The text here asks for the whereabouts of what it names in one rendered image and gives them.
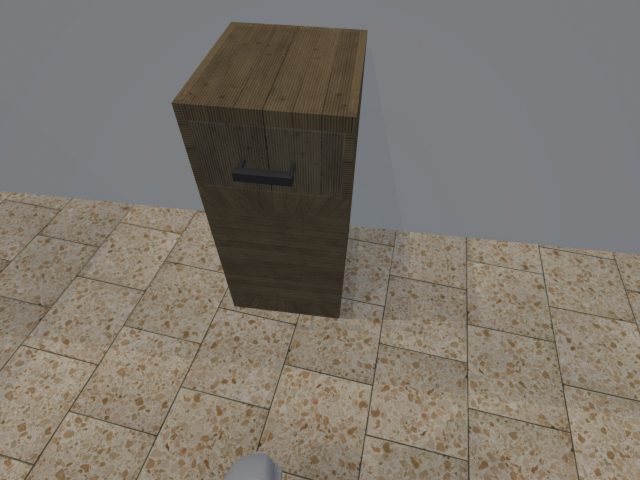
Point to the drawer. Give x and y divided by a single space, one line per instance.
319 155

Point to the robot left thigh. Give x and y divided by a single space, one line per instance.
254 467

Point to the cabinet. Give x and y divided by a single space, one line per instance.
280 251

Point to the handle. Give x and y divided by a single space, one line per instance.
262 176

